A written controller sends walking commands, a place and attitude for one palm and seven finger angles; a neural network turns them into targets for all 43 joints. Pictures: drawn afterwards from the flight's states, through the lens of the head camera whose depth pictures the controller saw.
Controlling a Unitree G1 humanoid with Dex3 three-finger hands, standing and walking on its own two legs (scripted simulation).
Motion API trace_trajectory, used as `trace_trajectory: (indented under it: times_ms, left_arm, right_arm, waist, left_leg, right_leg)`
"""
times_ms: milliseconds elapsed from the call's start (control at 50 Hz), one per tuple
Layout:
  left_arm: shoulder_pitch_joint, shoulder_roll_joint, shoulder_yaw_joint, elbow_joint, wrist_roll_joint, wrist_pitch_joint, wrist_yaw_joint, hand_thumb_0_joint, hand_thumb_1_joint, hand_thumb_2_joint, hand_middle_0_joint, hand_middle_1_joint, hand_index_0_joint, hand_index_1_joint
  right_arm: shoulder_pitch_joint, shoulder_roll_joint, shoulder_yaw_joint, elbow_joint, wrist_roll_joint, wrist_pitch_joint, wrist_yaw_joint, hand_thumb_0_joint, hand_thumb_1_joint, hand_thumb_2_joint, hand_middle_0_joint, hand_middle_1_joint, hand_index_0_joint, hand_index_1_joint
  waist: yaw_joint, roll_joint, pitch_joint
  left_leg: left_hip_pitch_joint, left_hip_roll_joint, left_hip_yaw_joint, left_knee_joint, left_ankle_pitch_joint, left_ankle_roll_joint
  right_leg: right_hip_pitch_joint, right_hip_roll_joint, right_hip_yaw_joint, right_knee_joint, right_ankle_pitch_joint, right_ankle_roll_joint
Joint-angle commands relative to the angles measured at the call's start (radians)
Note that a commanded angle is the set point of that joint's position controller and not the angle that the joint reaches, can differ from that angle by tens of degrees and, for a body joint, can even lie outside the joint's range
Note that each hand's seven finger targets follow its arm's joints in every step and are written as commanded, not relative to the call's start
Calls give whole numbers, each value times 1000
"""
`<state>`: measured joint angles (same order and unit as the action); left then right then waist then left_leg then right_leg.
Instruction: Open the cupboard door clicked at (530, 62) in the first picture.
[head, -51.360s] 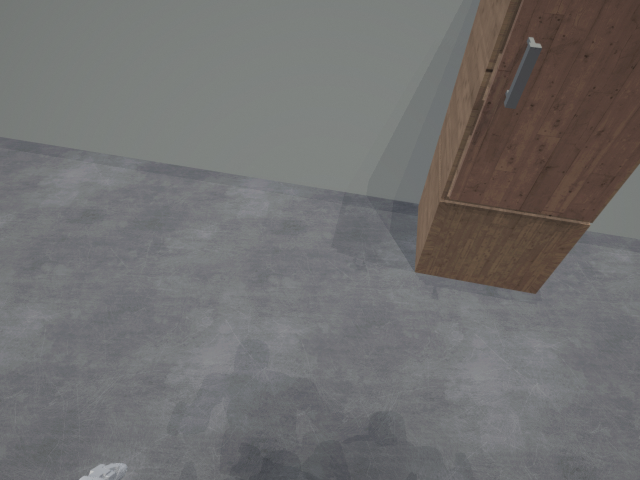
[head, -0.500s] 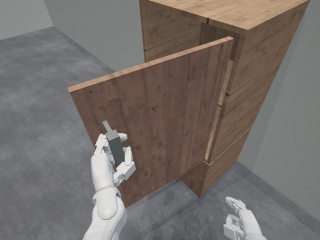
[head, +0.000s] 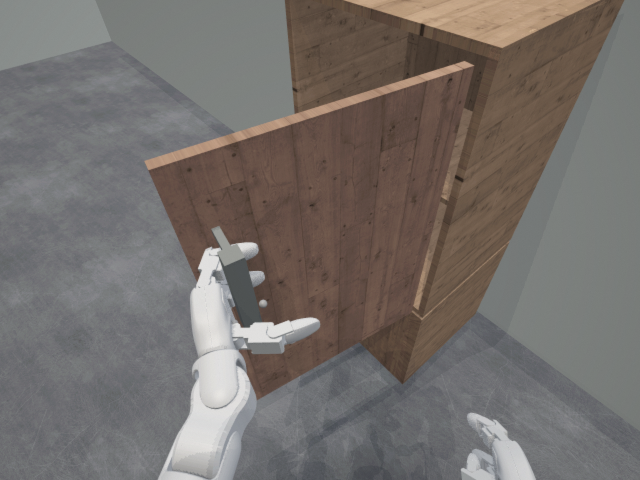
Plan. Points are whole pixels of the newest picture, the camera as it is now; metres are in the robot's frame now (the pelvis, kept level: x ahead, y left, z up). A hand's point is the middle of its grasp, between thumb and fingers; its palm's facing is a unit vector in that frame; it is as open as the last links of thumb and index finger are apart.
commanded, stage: open thumb and fingers to let go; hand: left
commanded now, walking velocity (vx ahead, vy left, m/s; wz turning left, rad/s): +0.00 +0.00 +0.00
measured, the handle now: (235, 280) +0.33 +0.13 +0.09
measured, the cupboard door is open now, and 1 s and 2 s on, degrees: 80 82 81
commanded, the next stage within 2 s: slide the hand sideways off the handle in 0.30 s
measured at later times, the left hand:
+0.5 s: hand (255, 315) +0.29 +0.10 +0.09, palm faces +0.09 -0.99 -0.04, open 14.9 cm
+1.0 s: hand (243, 347) +0.25 +0.10 +0.09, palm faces -0.14 -0.99 -0.02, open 16.0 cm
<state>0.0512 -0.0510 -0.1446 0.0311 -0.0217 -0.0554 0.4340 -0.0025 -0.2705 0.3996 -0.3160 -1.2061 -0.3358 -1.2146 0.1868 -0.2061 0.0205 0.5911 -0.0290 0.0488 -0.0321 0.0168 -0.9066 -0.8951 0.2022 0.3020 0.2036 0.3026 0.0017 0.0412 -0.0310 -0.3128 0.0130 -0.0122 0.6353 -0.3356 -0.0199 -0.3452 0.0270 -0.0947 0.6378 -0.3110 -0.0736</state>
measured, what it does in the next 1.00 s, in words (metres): stands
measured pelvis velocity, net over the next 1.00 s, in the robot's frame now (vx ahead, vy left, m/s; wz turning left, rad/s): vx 0.01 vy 0.02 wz -0.03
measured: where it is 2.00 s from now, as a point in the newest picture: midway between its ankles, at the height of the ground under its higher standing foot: outside the picture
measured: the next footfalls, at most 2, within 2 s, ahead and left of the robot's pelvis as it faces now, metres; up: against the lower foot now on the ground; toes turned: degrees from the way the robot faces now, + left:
none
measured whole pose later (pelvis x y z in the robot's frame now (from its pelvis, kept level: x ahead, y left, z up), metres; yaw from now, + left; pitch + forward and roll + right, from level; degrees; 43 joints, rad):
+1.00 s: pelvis +0.01 +0.02 -0.01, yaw -2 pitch +1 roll +0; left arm 0.29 0.13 -0.14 -0.21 -0.11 -0.06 -0.02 -0.02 -0.50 0.30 -0.22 -0.34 -0.21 -0.34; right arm 0.23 -0.21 0.06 0.47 0.02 0.00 -0.01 0.02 -0.90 -0.90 0.20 0.30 0.21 0.30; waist 0.00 0.03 -0.04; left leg -0.34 0.00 0.03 0.72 -0.40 0.01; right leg -0.39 0.01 -0.05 0.72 -0.35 -0.04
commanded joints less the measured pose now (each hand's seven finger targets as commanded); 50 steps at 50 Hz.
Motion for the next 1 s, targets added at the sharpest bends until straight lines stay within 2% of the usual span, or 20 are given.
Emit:
trace_trajectory:
  times_ms: [0, 140, 220, 260, 380, 400, 420, 440, 480, 520, 560, 580, 620, 700, 720, 760, 800, 820, 900, 980]
  left_arm:
    - [-252, 16, 21, -231, 28, -66, 27, 0, -500, 300, -258, -950, -258, -950]
    - [-229, -31, -21, -247, 48, -41, 53, 0, -500, 300, -200, -600, -200, -600]
    - [-246, -66, -59, -249, 57, -20, 68, 0, -500, 300, -167, -400, -167, -400]
    - [-267, -73, -70, -261, 65, -12, 79, 0, -500, 300, -150, -300, -150, -300]
    - [-263, -124, -126, -285, 92, 13, 103, 0, -500, 300, -150, -300, -150, -300]
    - [-247, -29, -298, -241, 178, -31, -108, 0, -500, 300, -150, -300, -150, -300]
    - [-281, 37, -219, -307, 130, -75, -224, 0, -500, 300, -150, -300, -150, -300]
    - [-279, 65, -218, -333, 113, -109, -308, 0, -500, 300, -150, -300, -150, -300]
    - [-254, 87, -203, -312, 39, -132, -453, 0, -500, 300, -150, -300, -150, -300]
    - [-209, 47, -186, -317, -58, -110, -519, 0, -500, 300, -150, -300, -150, -300]
    - [-166, 42, -130, -335, -112, -85, -500, 0, -500, 300, -150, -300, -150, -300]
    - [-146, 46, -113, -358, -116, -75, -480, 0, -500, 300, -150, -300, -150, -300]
    - [-71, 92, -58, -357, -102, -61, -433, 0, -500, 300, -150, -300, -150, -300]
    - [-51, 106, -53, -400, -52, -63, -387, 0, -500, 300, -150, -300, -150, -300]
    - [-41, 147, -16, -380, -48, -59, -381, 0, -500, 300, -150, -300, -150, -300]
    - [-43, 172, 18, -407, -48, -63, -381, 0, -500, 300, -150, -300, -150, -300]
    - [30, 181, 40, -421, -54, -64, -390, 0, -500, 300, -150, -300, -150, -300]
    - [72, 199, 59, -421, -56, -61, -396, 0, -500, 300, -150, -300, -150, -300]
    - [105, 228, 111, -454, -89, -63, -418, 0, -500, 300, -150, -300, -150, -300]
    - [128, 239, 125, -481, -109, -83, -443, 0, -500, 300, -150, -300, -150, -300]
  right_arm:
    - [-138, -66, -21, -173, 1, -50, -5, 0, -900, -900, 200, 300, 200, 300]
    - [-139, -61, -19, -190, -1, -27, 6, 0, -900, -900, 200, 300, 200, 300]
    - [-148, -61, -16, -192, 0, -13, 13, 0, -900, -900, 200, 300, 200, 300]
    - [-150, -62, -17, -192, -2, -8, 16, 0, -900, -900, 200, 300, 200, 300]
    - [-146, -57, -24, -194, 0, 4, 30, 0, -900, -900, 200, 300, 200, 300]
    - [-72, -97, -24, -158, 1, 10, 37, 0, -900, -900, 200, 300, 200, 300]
    - [-48, -96, -37, -194, 16, 9, 29, 0, -900, -900, 200, 300, 200, 300]
    - [-67, -89, -28, -213, 21, -5, 20, 0, -900, -900, 200, 300, 200, 300]
    - [-69, -92, -17, -225, 36, -31, 8, 0, -900, -900, 200, 300, 200, 300]
    - [-88, -87, -4, -257, 56, -55, 4, 0, -900, -900, 200, 300, 200, 300]
    - [-96, -89, -2, -267, 64, -81, 3, 0, -900, -900, 200, 300, 200, 300]
    - [-98, -89, -4, -272, 64, -92, 6, 0, -900, -900, 200, 300, 200, 300]
    - [-90, -95, -3, -274, 60, -103, 15, 0, -900, -900, 200, 300, 200, 300]
    - [-83, -93, -4, -284, 51, -109, 28, 0, -900, -900, 200, 300, 200, 300]
    - [-80, -98, -2, -278, 50, -106, 27, 0, -900, -900, 200, 300, 200, 300]
    - [-90, -95, -1, -283, 49, -105, 23, 0, -900, -900, 200, 300, 200, 300]
    - [-84, -91, -2, -288, 48, -105, 23, 0, -900, -900, 200, 300, 200, 300]
    - [-85, -93, -2, -289, 49, -103, 25, 0, -900, -900, 200, 300, 200, 300]
    - [-85, -93, -4, -292, 51, -106, 16, 0, -900, -900, 200, 300, 200, 300]
    - [-78, -97, -5, -290, 54, -121, 9, 0, -900, -900, 200, 300, 200, 300]
  waist:
    - [11, -119, -173]
    - [21, -78, -185]
    - [8, -79, -143]
    - [4, -84, -159]
    - [8, -65, -206]
    - [-82, -118, -150]
    - [-50, -81, -224]
    - [-36, -42, -240]
    - [-43, -57, -220]
    - [-31, -28, -173]
    - [-12, -53, -152]
    - [-8, -59, -165]
    - [15, -81, -153]
    - [7, -85, -131]
    - [13, -96, -111]
    - [18, -72, -125]
    - [29, -66, -144]
    - [41, -29, -146]
    - [26, -80, -130]
    - [12, -62, -118]
  left_leg:
    - [5, -38, 18, -44, 107, 47]
    - [25, -27, 10, -57, 156, 42]
    - [24, -17, -3, -55, 150, 37]
    - [24, -15, -8, -52, 159, 36]
    - [33, -6, -24, -38, 212, 26]
    - [68, -3, -22, -28, 234, 39]
    - [73, -5, -20, -21, 260, 42]
    - [76, -11, -12, -15, 255, 45]
    - [67, -13, -26, -18, 228, 47]
    - [52, -10, -39, -38, 176, 42]
    - [29, -5, -55, -56, 135, 31]
    - [29, -6, -53, -57, 127, 31]
    - [6, -5, -52, -66, 119, 28]
    - [-10, -4, -31, -59, 95, 33]
    - [-29, -6, -31, -60, 84, 34]
    - [-28, -11, -17, -57, 73, 36]
    - [-24, -13, -6, -51, 109, 37]
    - [-29, -14, 1, -49, 119, 35]
    - [-45, -17, 16, -37, 108, 40]
    - [-50, -22, 18, -22, 100, 43]
  right_leg:
    - [93, -73, 125, -166, 87, 62]
    - [88, -48, 69, -109, 146, 42]
    - [54, -38, 47, -98, 124, 35]
    - [51, -35, 42, -84, 128, 33]
    - [39, -26, 20, -35, 161, 22]
    - [-16, -32, 51, -21, 227, 30]
    - [12, -35, 50, -5, 267, 25]
    - [24, -37, 55, 1, 276, 25]
    - [16, -33, 51, -2, 246, 25]
    - [4, -24, 35, -13, 176, 24]
    - [-5, -19, 14, -14, 115, 29]
    - [-7, -19, 11, -15, 105, 32]
    - [4, -19, 12, -12, 89, 30]
    - [-9, -22, 25, -15, 73, 33]
    - [-2, -21, 30, -19, 64, 30]
    - [7, -23, 42, -24, 58, 31]
    - [34, -22, 45, -21, 105, 29]
    - [46, -24, 48, -20, 118, 26]
    - [52, -23, 62, -39, 133, 39]
    - [36, -24, 74, -47, 130, 45]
